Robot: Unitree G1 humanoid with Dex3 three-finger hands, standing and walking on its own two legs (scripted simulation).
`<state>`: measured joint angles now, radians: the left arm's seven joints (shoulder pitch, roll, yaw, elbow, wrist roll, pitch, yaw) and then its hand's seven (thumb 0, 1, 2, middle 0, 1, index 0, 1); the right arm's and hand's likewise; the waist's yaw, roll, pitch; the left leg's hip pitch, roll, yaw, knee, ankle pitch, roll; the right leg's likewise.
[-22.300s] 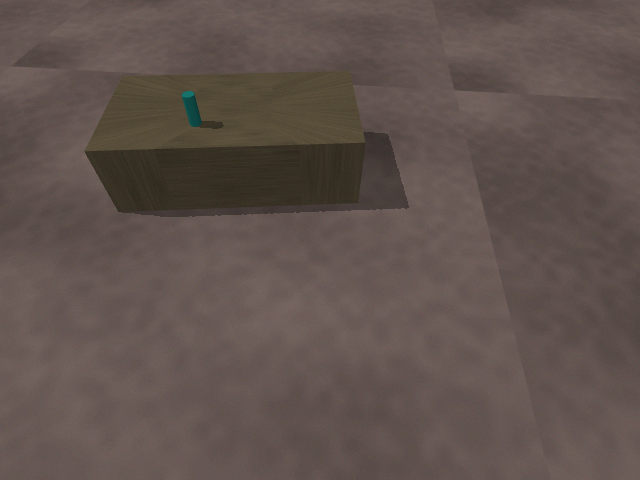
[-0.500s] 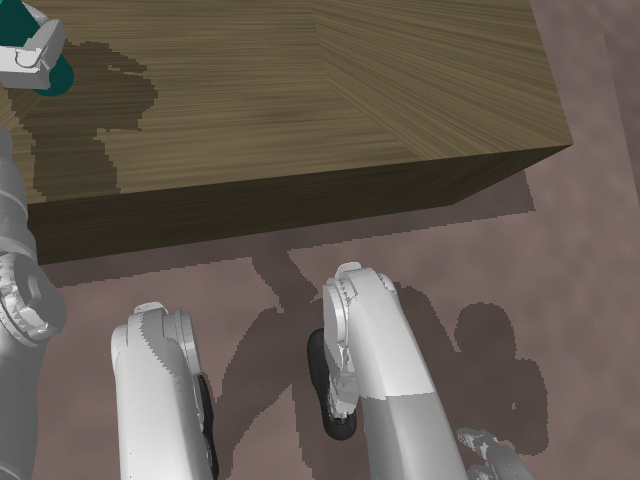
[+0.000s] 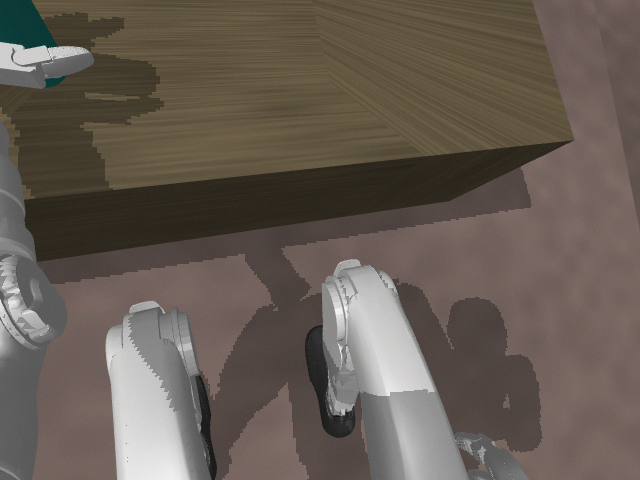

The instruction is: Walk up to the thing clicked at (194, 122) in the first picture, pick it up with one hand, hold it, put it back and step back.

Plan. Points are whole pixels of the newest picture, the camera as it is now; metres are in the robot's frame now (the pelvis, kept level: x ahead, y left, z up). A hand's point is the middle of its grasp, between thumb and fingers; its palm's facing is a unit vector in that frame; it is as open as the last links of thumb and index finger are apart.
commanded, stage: open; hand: left
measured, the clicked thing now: (13, 24) +0.58 +0.22 +0.00
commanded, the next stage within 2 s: withdraw in 0.06 s
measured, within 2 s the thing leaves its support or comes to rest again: neither
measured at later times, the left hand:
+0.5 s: hand out of the picture +0.59 +0.26 +0.07, palm faces +0.21 -0.98 -0.06, open 17.0 cm
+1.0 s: hand out of the picture +0.56 +0.35 +0.21, palm faces +0.37 -0.86 -0.35, open 17.2 cm
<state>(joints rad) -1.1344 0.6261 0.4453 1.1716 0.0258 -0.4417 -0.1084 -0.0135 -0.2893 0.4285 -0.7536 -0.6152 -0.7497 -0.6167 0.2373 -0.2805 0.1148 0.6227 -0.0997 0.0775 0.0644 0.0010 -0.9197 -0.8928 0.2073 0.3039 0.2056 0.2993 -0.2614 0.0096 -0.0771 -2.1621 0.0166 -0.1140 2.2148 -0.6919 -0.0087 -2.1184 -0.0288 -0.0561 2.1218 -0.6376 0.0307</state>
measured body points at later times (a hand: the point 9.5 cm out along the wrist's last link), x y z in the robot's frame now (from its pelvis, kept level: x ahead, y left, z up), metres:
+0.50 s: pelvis +0.01 +0.00 +0.03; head +0.24 +0.05 +0.41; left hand +0.57 +0.31 +0.08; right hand +0.04 -0.27 -0.08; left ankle +0.07 +0.13 -0.36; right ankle +0.11 -0.13 -0.36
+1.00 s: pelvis +0.03 +0.00 +0.20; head +0.23 +0.05 +0.60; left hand +0.54 +0.39 +0.24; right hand +0.06 -0.26 +0.09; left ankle +0.07 +0.13 -0.36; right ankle +0.10 -0.13 -0.36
